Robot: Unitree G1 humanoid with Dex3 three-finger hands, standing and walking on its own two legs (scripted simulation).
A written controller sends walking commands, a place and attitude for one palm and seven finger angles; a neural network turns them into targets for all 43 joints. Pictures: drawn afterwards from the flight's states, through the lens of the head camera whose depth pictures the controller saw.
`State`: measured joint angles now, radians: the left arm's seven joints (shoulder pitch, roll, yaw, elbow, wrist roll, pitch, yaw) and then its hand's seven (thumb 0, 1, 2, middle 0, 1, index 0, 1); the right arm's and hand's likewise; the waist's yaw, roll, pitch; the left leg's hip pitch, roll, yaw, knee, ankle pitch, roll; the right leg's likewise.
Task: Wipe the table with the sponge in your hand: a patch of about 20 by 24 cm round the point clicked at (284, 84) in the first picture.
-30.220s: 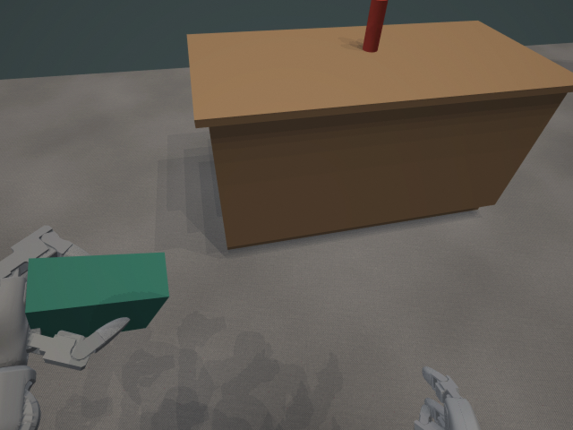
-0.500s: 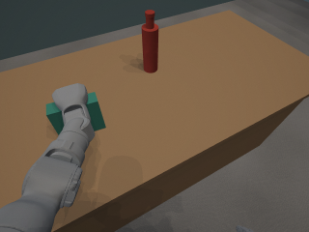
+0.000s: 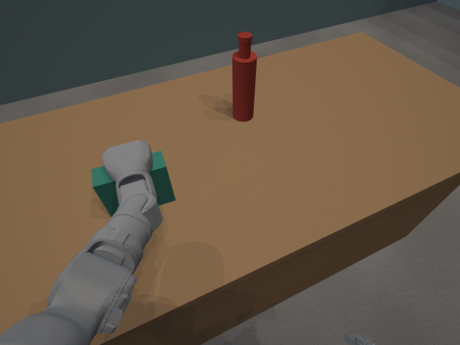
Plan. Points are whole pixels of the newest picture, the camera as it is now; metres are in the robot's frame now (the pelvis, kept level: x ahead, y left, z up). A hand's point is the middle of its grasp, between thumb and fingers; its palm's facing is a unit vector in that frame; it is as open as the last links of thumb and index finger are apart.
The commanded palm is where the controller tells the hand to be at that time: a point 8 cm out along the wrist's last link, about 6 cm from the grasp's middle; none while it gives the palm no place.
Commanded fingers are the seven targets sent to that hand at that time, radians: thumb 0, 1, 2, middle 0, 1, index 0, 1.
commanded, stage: wipe back along the third lane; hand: left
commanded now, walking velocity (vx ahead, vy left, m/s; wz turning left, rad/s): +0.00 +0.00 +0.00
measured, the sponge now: (139, 191) +0.41 +0.21 +0.00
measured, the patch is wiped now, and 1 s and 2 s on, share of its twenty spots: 0.90 0.90 0.90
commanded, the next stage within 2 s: none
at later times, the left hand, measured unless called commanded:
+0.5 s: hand (141, 196) +0.37 +0.19 +0.04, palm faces -0.01 -0.03 -1.00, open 9.3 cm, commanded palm +0.32 +0.16 +0.07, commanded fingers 0.00 0.10 1.30 -1.20 -1.60 -1.20 -1.60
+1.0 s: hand (149, 219) +0.33 +0.16 +0.04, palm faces +0.00 -0.04 -1.00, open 9.3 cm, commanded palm +0.28 +0.14 +0.07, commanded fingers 0.00 0.10 1.30 -1.20 -1.60 -1.20 -1.60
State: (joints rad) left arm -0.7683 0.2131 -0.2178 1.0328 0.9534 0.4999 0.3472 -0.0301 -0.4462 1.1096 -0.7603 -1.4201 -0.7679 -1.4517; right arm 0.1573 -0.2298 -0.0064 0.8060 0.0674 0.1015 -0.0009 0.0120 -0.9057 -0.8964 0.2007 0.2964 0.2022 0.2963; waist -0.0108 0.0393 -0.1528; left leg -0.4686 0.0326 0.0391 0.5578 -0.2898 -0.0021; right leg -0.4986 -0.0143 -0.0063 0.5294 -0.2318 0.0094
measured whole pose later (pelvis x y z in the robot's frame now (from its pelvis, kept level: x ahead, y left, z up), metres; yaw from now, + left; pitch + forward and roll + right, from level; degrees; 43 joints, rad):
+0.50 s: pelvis +0.03 +0.00 +0.00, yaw +1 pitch +7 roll +0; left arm -0.42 0.17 -0.41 0.52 1.00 0.63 0.25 0.03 -0.44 1.10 -0.75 -1.43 -0.77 -1.45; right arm 0.01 -0.26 0.01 0.70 0.08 0.19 0.02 0.01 -0.91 -0.90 0.20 0.30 0.21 0.31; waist 0.07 0.05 -0.14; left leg -0.31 0.02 0.02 0.53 -0.33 0.00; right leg -0.34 -0.02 -0.03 0.52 -0.29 0.01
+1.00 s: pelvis +0.01 -0.01 +0.00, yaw +1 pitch +3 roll +0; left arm -0.30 0.16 -0.47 0.41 1.00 0.66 0.23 0.04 -0.43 1.09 -0.75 -1.43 -0.78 -1.45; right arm 0.01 -0.23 0.03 0.69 0.09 0.19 0.05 0.01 -0.91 -0.90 0.20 0.30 0.20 0.29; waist 0.08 0.06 -0.12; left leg -0.28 0.03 0.02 0.53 -0.31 -0.01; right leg -0.32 -0.02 -0.03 0.55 -0.28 0.00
